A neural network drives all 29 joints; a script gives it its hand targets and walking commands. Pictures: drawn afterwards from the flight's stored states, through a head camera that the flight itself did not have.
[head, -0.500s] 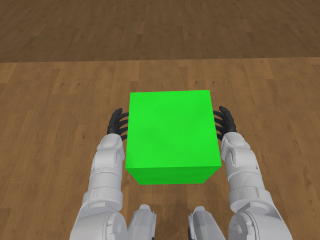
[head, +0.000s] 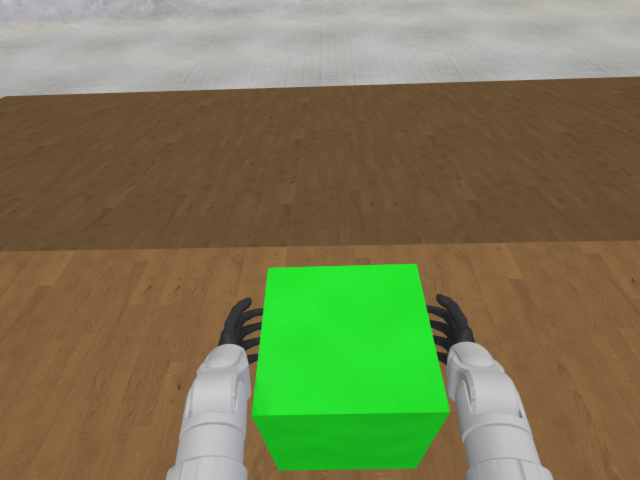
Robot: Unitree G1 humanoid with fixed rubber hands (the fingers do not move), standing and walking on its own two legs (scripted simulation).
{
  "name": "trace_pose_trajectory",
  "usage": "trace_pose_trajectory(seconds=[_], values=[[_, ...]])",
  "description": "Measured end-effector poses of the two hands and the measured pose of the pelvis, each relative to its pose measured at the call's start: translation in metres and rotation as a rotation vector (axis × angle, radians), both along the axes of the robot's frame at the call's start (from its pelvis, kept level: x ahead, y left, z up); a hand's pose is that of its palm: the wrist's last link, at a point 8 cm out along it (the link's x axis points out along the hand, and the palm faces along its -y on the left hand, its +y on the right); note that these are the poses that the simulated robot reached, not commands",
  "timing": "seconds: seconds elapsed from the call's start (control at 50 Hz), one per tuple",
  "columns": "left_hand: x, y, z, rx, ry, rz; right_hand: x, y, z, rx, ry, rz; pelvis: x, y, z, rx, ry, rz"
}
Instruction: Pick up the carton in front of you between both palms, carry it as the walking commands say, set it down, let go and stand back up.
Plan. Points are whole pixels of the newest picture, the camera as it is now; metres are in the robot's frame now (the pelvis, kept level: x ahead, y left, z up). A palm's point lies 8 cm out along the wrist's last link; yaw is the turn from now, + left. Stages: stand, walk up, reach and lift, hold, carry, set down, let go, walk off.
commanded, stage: reach and lift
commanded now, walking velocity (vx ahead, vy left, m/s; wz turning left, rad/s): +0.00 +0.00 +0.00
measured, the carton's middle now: (344, 371) +0.31 +0.00 -0.06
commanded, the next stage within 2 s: hold in 1.06 s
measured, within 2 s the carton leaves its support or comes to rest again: neither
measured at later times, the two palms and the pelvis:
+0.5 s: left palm (228, 344) +0.30 +0.15 +0.04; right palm (462, 343) +0.29 -0.15 +0.04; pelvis -0.01 +0.01 +0.01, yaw +0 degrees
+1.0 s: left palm (230, 344) +0.29 +0.15 +0.05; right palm (466, 340) +0.29 -0.15 +0.05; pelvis +0.01 +0.00 +0.01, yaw +0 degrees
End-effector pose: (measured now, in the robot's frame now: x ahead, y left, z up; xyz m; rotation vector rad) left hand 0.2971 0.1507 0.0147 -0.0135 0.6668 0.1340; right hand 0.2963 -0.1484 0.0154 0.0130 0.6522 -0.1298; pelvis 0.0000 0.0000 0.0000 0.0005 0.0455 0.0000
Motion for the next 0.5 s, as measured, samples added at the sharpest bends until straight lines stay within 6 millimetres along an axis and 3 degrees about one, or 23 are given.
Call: trace_pose_trajectory(seconds=[0.12,0.26,0.5], values=[[-0.009,-0.002,0.017,0.015,0.002,-0.017,-0.009,-0.002,0.018,-0.016,0.003,0.007,-0.003,0.001,0.006,-0.001,-0.083,-0.001],[-0.014,0.0,0.01,0.009,0.04,-0.017,-0.015,-0.001,0.013,-0.007,0.043,0.0,-0.015,0.002,0.005,-0.001,-0.116,-0.005],[-0.001,0.003,0.024,0.011,0.001,-0.014,-0.003,0.002,0.024,-0.002,0.003,-0.002,-0.01,0.006,0.008,0.0,-0.109,-0.007]])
